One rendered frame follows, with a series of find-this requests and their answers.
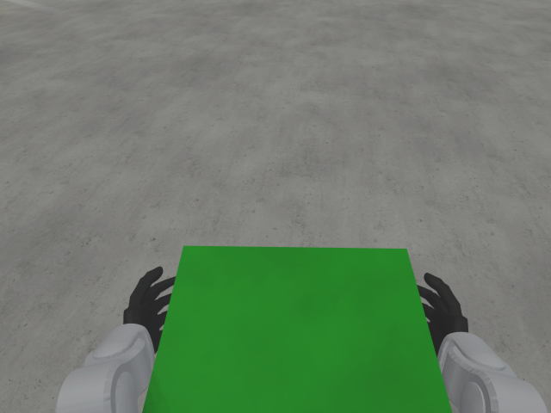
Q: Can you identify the robot right forearm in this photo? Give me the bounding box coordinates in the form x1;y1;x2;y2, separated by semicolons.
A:
437;332;548;413

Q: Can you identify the right robot hand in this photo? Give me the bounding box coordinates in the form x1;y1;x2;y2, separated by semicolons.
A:
417;273;468;357

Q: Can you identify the robot left forearm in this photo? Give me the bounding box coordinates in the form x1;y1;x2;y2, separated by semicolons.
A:
54;324;155;413

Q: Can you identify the left robot hand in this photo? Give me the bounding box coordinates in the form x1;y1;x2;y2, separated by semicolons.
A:
123;267;176;354

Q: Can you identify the carton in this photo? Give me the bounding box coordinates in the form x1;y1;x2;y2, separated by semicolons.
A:
142;246;452;413

